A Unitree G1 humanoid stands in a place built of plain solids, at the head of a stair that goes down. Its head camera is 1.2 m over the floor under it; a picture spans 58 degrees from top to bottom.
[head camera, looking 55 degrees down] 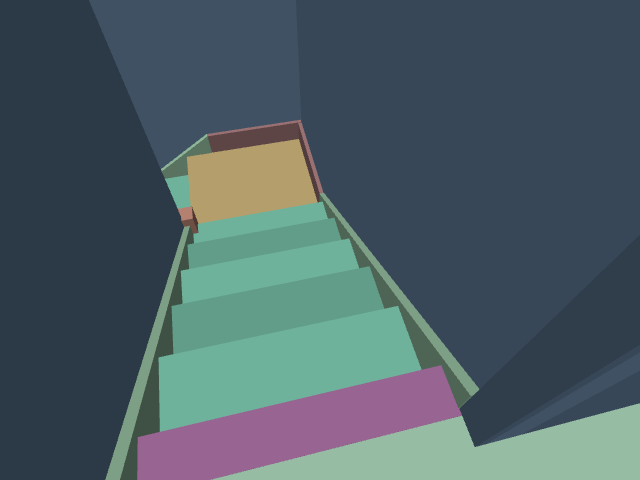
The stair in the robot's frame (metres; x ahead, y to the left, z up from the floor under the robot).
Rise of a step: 0.19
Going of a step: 0.29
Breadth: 0.83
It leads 12 degrees to the left of straight ahead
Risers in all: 6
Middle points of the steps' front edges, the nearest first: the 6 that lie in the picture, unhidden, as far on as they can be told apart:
0.32 0.06 0.00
0.59 0.13 -0.19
0.87 0.19 -0.38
1.15 0.26 -0.57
1.43 0.32 -0.76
1.72 0.37 -0.95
